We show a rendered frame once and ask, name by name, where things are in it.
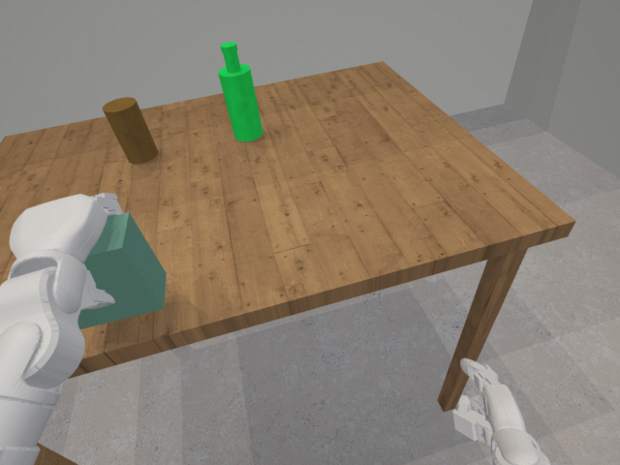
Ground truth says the sponge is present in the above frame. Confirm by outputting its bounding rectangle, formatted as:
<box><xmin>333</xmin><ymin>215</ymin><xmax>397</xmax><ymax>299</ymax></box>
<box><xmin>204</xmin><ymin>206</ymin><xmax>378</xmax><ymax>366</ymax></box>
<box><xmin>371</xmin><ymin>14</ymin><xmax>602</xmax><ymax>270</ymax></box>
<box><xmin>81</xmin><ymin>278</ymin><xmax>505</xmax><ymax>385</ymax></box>
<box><xmin>77</xmin><ymin>212</ymin><xmax>167</xmax><ymax>329</ymax></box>

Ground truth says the left robot hand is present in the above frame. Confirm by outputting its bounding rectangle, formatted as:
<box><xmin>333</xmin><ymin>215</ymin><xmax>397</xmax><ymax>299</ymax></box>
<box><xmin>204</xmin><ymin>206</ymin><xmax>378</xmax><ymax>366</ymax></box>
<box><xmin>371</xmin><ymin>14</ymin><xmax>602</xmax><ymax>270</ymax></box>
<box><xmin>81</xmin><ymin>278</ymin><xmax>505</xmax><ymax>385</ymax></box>
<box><xmin>10</xmin><ymin>193</ymin><xmax>123</xmax><ymax>310</ymax></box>

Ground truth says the table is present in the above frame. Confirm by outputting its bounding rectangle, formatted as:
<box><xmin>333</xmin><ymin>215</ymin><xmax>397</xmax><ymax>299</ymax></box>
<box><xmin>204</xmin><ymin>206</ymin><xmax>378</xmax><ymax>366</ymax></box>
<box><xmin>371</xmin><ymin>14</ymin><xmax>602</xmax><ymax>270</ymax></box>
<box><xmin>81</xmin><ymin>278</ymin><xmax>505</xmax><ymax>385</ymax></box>
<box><xmin>0</xmin><ymin>61</ymin><xmax>576</xmax><ymax>465</ymax></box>

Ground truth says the right robot forearm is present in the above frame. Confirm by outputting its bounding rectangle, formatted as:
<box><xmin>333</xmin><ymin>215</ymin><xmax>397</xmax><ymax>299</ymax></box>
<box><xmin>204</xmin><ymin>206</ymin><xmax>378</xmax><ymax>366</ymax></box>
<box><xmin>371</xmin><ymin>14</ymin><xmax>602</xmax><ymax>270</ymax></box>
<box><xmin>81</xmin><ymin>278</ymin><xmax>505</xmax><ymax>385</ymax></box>
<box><xmin>491</xmin><ymin>428</ymin><xmax>550</xmax><ymax>465</ymax></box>

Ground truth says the left robot forearm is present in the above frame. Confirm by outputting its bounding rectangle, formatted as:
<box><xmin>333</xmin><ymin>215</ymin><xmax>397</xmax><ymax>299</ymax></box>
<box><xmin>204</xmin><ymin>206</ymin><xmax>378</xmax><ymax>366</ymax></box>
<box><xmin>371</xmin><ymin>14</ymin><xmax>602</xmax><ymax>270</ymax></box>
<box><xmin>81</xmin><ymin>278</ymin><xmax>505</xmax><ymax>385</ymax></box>
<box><xmin>0</xmin><ymin>250</ymin><xmax>86</xmax><ymax>465</ymax></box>

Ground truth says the right robot hand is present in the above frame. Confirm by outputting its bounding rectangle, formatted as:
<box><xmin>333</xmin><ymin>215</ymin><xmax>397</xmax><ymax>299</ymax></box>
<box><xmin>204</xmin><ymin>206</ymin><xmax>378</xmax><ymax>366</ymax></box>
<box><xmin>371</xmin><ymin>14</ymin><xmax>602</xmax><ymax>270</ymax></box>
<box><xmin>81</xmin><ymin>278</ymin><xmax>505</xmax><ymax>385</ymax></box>
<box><xmin>452</xmin><ymin>358</ymin><xmax>527</xmax><ymax>447</ymax></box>

